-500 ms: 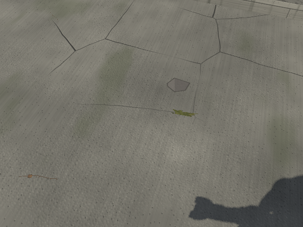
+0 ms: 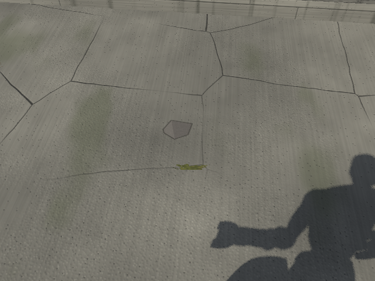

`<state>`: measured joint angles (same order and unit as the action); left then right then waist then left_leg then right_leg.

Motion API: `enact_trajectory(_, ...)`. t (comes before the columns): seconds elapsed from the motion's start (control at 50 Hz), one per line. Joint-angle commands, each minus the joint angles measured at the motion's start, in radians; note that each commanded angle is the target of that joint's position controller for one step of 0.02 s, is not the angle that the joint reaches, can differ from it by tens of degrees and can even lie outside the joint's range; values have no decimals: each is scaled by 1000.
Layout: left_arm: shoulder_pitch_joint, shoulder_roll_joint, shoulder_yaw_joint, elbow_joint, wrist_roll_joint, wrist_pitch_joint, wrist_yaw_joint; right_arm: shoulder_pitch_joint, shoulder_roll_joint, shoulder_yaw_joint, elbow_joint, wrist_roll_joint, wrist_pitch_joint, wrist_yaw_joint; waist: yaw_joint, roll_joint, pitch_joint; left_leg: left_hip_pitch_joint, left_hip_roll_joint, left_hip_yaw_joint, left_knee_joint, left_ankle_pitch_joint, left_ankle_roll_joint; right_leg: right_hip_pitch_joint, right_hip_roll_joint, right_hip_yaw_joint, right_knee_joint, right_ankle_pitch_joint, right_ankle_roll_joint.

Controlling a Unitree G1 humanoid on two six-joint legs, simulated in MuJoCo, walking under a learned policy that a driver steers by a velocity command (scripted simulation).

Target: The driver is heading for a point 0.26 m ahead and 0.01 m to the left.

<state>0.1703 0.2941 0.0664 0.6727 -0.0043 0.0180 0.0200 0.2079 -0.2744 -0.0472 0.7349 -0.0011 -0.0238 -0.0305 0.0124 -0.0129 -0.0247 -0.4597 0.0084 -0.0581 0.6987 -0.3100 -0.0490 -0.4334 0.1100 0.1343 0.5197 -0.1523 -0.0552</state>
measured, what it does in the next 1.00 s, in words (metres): steps on the spot: left foot, then right foot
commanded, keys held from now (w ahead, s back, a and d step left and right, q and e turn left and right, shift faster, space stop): w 0.06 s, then no key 0.94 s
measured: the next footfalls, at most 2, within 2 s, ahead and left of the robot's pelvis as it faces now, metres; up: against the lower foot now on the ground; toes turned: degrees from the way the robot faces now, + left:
left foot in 0.04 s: +0.07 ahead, +0.14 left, +0.00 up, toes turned -2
right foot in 0.38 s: +0.17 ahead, -0.11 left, +0.00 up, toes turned -2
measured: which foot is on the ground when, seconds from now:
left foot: up 0.00-0.02, down 0.04-1.00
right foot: down 0.00-0.04, up 0.06-0.36, down 0.38-1.00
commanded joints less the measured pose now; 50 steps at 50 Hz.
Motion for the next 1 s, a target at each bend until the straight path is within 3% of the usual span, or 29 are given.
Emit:
enact_trajectory(0.02,27,98,14,-49,1,-11,-2,66,-62,-22,-52,1,-46,16,-37,-136,-85,233,-16,70,-209,26,55,1,-205,253,-168,-474,-108)
enact_trajectory(0.04,12,58,1,-57,1,-17,-4,119,-100,-32,-45,-10,-54,12,-59,-65,-61,316,96,-57,-301,-63,100,-88,-150,204,-48,-481,-59)
enact_trajectory(0.06,-1,-15,-16,-72,-1,-32,-9,185,-166,-45,-33,-29,-55,8,-59,130,-51,408,282,-330,-428,-243,183,-240,-17,15,247,-411,7)
enact_trajectory(0.08,-49,57,4,-119,-15,-58,-12,193,-245,-72,-17,-52,-58,21,-53,282,68,339,393,-614,-525,-305,300,-405,-14,-1,372,-409,4)
enact_trajectory(0.1,-46,119,24,-100,-17,-70,-11,137,-190,-62,-36,-38,-67,18,-33,195,108,322,372,-554,-503,-238,306,-416,-57,51,449,-332,8)
enact_trajectory(0.12,-19,125,29,-70,-8,-69,-15,101,-135,-47,-42,-18,-70,14,-16,153,99,334,312,-426,-474,-103,264,-394,-68,41,470,-262,21)
enact_trajectory(0.16,2,81,23,-42,12,-58,-16,71,-103,-32,-45,-4,-64,10,-8,154,60,346,244,-256,-452,228,221,-326,-100,-20,470,-171,61)
enact_trajectory(0.18,1,50,17,-34,16,-55,-19,66,-80,-23,-42,-9,-63,8,-3,145,34,318,212,-169,-434,430,211,-247,-111,-54,447,-126,78)
enact_trajectory(0.2,-7,18,7,-32,12,-53,-22,65,-71,-20,-36,-13,-60,7,-4,146,13,300,182,-99,-415,554,203,-176,-116,-88,386,-96,91)
enact_trajectory(0.24,-60,-24,-9,-41,5,-50,-26,88,-95,-28,-23,-8,-49,6,-34,169,-12,291,147,-23,-384,646,193,-62,-109,-132,244,-61,100)
enact_trajectory(0.3,-96,3,-1,-51,-6,-46,-30,143,-135,-40,0,2,-29,8,-63,196,-25,336,177,-53,-348,652,212,6,-90,-155,114,-69,91)
enact_trajectory(0.36,-56,15,7,-35,-1,-51,-30,123,-120,-34,6,22,-19,6,-27,163,-23,331,175,-80,-298,549,183,150,-82,-155,-134,112,43)
enact_trajectory(0.38,-35,49,15,-34,10,-52,-22,142,-108,-31,11,13,-26,7,-22,130,-49,300,151,-71,-270,498,143,262,-132,-92,-155,264,20)
enact_trajectory(0.4,7,114,29,-37,24,-51,-10,158,-77,-20,0,-17,-41,10,-32,37,-130,222,98,-24,-194,365,96,429,-244,3,-56,618,-20)
enact_trajectory(0.42,18,89,24,-11,26,-41,-5,234,-28,-6,17,-20,-49,10,-66,-102,-198,135,58,18,-184,184,46,542,-291,39,22,684,-106)
enact_trajectory(0.44,8,30,12,-10,12,-30,-8,194,-40,-2,18,-21,-46,9,-35,-114,-184,135,55,30,-177,92,17,502,-287,52,17,615,-131)
enact_trajectory(0.46,-22,7,5,-5,8,-24,-11,148,-52,-5,7,-16,-36,10,-35,-110,-143,136,48,35,-188,89,9,446,-265,47,10,520,-118)
enact_trajectory(0.52,-62,37,10,-9,9,-33,-27,146,-88,-17,15,-11,-3,6,-37,-35,-76,198,39,45,-195,212,18,326,-200,-15,42,498,-69)
enact_trajectory(0.7,-100,23,6,50,6,-39,-32,118,-64,-17,42,-10,35,-10,-41,-6,-43,262,37,42,-208,179,25,258,-185,-31,37,368,-47)
enact_trajectory(1.0,-106,13,9,198,2,-16,3,148,-34,-14,145,-7,12,-21,-20,2,42,183,31,50,-262,21,35,246,-155,-52,-23,53,-8)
